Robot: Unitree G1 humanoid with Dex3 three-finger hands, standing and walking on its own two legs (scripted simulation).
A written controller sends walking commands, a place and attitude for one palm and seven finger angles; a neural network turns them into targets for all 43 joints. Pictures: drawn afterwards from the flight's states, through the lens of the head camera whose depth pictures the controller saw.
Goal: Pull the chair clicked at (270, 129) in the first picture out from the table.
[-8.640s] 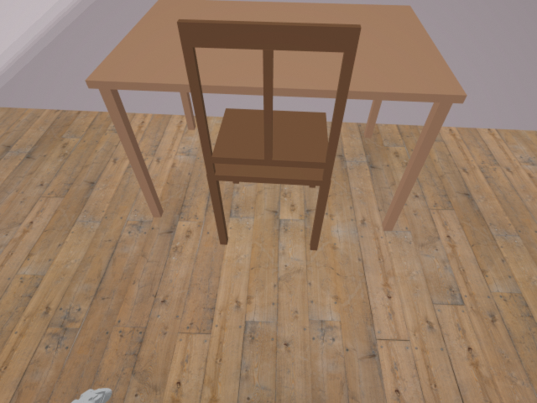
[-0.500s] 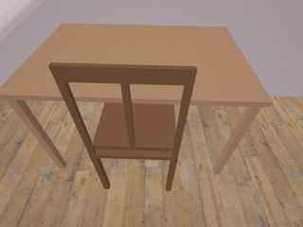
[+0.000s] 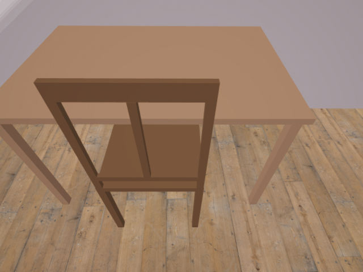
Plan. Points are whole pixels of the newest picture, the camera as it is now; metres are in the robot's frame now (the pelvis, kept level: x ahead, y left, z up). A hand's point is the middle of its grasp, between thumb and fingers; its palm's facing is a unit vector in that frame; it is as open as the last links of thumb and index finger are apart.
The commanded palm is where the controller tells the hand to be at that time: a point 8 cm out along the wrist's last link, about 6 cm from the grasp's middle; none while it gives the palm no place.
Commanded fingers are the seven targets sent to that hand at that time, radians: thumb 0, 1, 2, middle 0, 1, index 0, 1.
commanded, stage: come to a stop and stand still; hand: left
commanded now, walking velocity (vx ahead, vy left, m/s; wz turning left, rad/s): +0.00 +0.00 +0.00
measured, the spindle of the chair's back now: (141, 144) +0.49 +0.16 -0.06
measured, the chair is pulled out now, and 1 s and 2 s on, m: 0.00 0.00 0.00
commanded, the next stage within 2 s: look again from close up in 0.84 s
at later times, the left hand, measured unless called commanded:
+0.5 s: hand out of the picture +0.01 +0.14 -0.17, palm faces +0.02 -0.98 -0.18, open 7.3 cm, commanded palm none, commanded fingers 0.00 0.90 0.90 -0.20 -0.30 -0.20 -0.30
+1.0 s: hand out of the picture +0.02 +0.14 -0.17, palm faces +0.02 -0.98 -0.19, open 7.3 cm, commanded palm none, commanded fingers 0.00 0.90 0.90 -0.20 -0.30 -0.20 -0.30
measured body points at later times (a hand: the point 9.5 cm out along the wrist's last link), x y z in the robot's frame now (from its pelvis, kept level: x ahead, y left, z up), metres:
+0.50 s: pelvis +0.03 -0.01 +0.00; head +0.04 -0.02 +0.45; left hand +0.01 +0.20 -0.15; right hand +0.02 -0.23 -0.16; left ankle +0.06 +0.07 -0.74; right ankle +0.02 -0.12 -0.74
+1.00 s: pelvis +0.04 -0.02 +0.00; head +0.05 -0.03 +0.45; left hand +0.02 +0.19 -0.15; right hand +0.03 -0.23 -0.16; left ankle +0.06 +0.07 -0.74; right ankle +0.02 -0.12 -0.74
